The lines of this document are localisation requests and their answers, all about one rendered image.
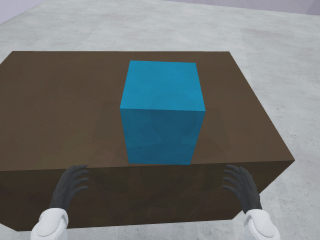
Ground left robot hand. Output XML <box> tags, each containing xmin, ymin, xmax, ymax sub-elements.
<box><xmin>48</xmin><ymin>164</ymin><xmax>89</xmax><ymax>212</ymax></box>

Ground right robot hand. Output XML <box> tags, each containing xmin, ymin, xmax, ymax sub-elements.
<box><xmin>222</xmin><ymin>164</ymin><xmax>263</xmax><ymax>214</ymax></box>

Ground right robot forearm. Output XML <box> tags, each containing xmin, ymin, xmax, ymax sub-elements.
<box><xmin>243</xmin><ymin>209</ymin><xmax>281</xmax><ymax>240</ymax></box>

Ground carton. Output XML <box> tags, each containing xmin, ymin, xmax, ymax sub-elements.
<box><xmin>119</xmin><ymin>60</ymin><xmax>206</xmax><ymax>165</ymax></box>

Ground pedestal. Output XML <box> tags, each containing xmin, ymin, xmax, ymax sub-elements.
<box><xmin>0</xmin><ymin>51</ymin><xmax>295</xmax><ymax>232</ymax></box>

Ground left robot forearm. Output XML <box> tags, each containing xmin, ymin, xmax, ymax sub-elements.
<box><xmin>30</xmin><ymin>208</ymin><xmax>69</xmax><ymax>240</ymax></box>

